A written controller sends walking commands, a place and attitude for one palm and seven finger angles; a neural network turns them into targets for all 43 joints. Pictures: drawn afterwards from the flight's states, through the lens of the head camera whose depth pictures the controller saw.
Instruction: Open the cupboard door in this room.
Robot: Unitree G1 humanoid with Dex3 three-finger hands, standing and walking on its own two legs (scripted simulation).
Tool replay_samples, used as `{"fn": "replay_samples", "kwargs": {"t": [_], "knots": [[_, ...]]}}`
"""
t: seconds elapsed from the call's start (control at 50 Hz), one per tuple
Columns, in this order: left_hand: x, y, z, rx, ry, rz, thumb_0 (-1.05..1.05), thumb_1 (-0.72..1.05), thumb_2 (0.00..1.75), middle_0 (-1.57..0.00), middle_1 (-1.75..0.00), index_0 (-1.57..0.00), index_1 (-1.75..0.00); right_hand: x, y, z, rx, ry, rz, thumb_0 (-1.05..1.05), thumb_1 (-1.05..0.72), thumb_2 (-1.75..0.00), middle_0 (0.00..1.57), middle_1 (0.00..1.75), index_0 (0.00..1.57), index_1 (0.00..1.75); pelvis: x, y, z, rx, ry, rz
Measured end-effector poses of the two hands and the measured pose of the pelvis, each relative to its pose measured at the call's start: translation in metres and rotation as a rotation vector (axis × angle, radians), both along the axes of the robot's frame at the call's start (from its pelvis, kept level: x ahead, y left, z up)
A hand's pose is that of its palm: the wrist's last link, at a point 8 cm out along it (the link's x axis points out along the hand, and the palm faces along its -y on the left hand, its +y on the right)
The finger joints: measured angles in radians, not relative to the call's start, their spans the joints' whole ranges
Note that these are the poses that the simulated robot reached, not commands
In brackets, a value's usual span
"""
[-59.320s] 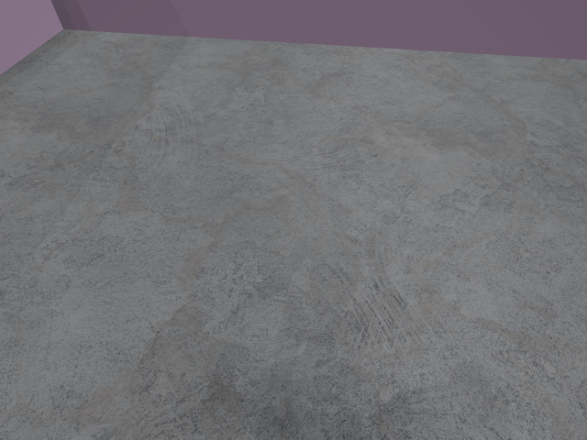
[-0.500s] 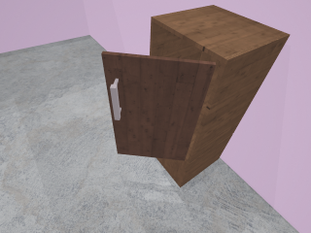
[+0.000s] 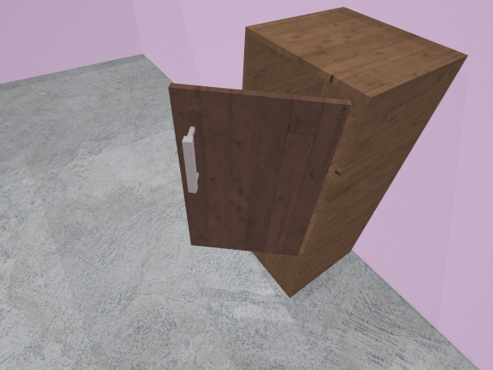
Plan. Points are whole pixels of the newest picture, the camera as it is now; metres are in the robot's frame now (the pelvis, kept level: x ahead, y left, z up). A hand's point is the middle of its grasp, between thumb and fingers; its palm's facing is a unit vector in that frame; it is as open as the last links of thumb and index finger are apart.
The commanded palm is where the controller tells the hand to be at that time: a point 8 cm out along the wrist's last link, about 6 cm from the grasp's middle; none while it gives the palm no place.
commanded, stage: raise the hand with hooked fingers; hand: left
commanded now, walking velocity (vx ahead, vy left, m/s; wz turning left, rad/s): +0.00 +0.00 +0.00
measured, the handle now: (192, 160) +0.56 +0.16 +0.00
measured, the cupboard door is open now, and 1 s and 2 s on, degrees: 49 49 49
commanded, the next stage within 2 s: none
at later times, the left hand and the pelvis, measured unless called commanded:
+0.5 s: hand (138, 361) +0.15 +0.18 -0.07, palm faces +0.09 -1.00 -0.01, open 8.9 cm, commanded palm +0.14 +0.24 -0.05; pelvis -0.01 -0.02 -0.09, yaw +2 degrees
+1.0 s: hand (123, 309) +0.22 +0.22 -0.03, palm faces +0.00 -1.00 -0.06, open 11.9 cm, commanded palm +0.19 +0.27 -0.02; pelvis +0.00 -0.02 -0.08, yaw +2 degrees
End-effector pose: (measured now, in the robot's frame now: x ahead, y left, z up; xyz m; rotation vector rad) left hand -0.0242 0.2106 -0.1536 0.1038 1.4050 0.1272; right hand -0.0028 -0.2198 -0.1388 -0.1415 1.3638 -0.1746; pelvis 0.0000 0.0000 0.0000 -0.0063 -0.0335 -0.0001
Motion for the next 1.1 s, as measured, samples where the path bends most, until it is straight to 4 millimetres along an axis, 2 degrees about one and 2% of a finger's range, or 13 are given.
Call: {"fn": "replay_samples", "kwargs": {"t": [0.04, 0.06, 0.16, 0.22, 0.28, 0.34, 0.44, 0.52, 0.62, 0.74, 0.92, 1.02, 1.1], "knots": [[0.001, 0.002, 0.000, 0.007, -0.002, -0.007, 0.00, 0.91, 0.90, -0.20, -0.30, -0.20, -0.30, 0.000, 0.001, -0.001, 0.001, 0.003, 0.004, 0.01, -0.92, -0.90, 0.19, 0.30, 0.20, 0.30, 0.000, 0.002, -0.001, -0.005, 0.003, -0.001], [0.012, 0.004, 0.005, 0.004, -0.051, 0.037, 0.01, 0.91, 0.90, -0.20, -0.30, -0.20, -0.30, 0.003, 0.000, 0.000, -0.007, -0.024, 0.004, 0.01, -0.92, -0.90, 0.20, 0.30, 0.20, 0.30, -0.001, 0.003, -0.002, -0.008, 0.001, 0.003], [0.111, 0.037, 0.088, 0.145, -0.674, 0.098, 0.04, 0.94, 0.88, -0.20, -0.32, -0.20, -0.32, 0.048, -0.013, 0.013, -0.063, -0.372, 0.023, 0.02, -0.92, -0.90, 0.20, 0.30, 0.21, 0.30, -0.004, 0.004, -0.012, 0.003, 0.019, 0.032], [0.169, 0.032, 0.131, 0.117, -1.040, 0.046, 0.03, 0.89, 0.87, -0.20, -0.35, -0.20, -0.35, 0.087, -0.024, 0.018, -0.082, -0.543, 0.076, 0.02, -0.91, -0.90, 0.20, 0.30, 0.21, 0.30, -0.010, 0.004, -0.023, -0.003, 0.067, 0.049], [0.204, 0.015, 0.145, 0.001, -1.324, -0.034, 0.02, 0.82, 0.84, -0.20, -0.38, -0.20, -0.38, 0.126, -0.034, 0.023, -0.100, -0.680, 0.123, 0.02, -0.91, -0.90, 0.20, 0.30, 0.21, 0.30, -0.015, -0.001, -0.043, 0.001, 0.144, 0.034], [0.207, 0.001, 0.129, -0.109, -1.436, -0.154, 0.01, 0.75, 0.82, -0.20, -0.42, -0.20, -0.42, 0.161, -0.042, 0.028, -0.111, -0.785, 0.161, 0.02, -0.91, -0.90, 0.20, 0.30, 0.21, 0.30, -0.017, -0.008, -0.064, 0.000, 0.193, 0.021], [0.173, 0.008, 0.086, -0.137, -1.295, -0.111, 0.01, 0.62, 0.77, -0.22, -0.49, -0.22, -0.49, 0.206, -0.045, 0.033, -0.128, -0.877, 0.209, 0.01, -0.90, -0.90, 0.20, 0.30, 0.21, 0.30, -0.014, -0.019, -0.087, -0.010, 0.229, 0.024], [0.148, 0.026, 0.091, -0.016, -1.289, -0.047, 0.01, 0.52, 0.73, -0.23, -0.55, -0.23, -0.55, 0.224, -0.036, 0.023, -0.116, -0.870, 0.254, 0.01, -0.90, -0.90, 0.19, 0.30, 0.20, 0.30, -0.009, -0.027, -0.094, -0.036, 0.246, 0.044], [0.162, 0.033, 0.111, 0.021, -1.403, -0.121, 0.01, 0.40, 0.68, -0.23, -0.63, -0.23, -0.63, 0.221, -0.022, -0.009, -0.061, -0.798, 0.288, 0.01, -0.90, -0.90, 0.20, 0.30, 0.21, 0.30, -0.010, -0.033, -0.102, -0.062, 0.274, 0.063], [0.202, 0.037, 0.109, -0.088, -1.318, -0.189, 0.01, 0.26, 0.62, -0.24, -0.71, -0.24, -0.72, 0.189, -0.021, -0.034, -0.019, -0.683, 0.195, 0.02, -0.90, -0.90, 0.20, 0.30, 0.21, 0.30, -0.007, -0.034, -0.098, -0.053, 0.289, 0.049], [0.217, 0.055, 0.130, -0.046, -1.335, -0.153, 0.00, 0.06, 0.53, -0.26, -0.85, -0.26, -0.85, 0.147, -0.048, -0.025, -0.095, -0.596, 0.105, 0.02, -0.90, -0.90, 0.20, 0.30, 0.21, 0.30, 0.002, -0.025, -0.083, -0.033, 0.287, 0.032], [0.221, 0.062, 0.127, -0.062, -1.337, -0.165, 0.00, -0.06, 0.48, -0.27, -0.92, -0.27, -0.93, 0.145, -0.059, -0.014, -0.148, -0.602, 0.116, 0.02, -0.90, -0.90, 0.20, 0.30, 0.21, 0.30, 0.001, -0.019, -0.081, -0.036, 0.283, 0.030], [0.226, 0.068, 0.130, -0.066, -1.355, -0.171, 0.00, -0.15, 0.44, -0.27, -0.98, -0.27, -0.99, 0.151, -0.057, -0.004, -0.165, -0.631, 0.134, 0.02, -0.90, -0.90, 0.20, 0.30, 0.21, 0.30, 0.000, -0.015, -0.078, -0.040, 0.272, 0.032]]}}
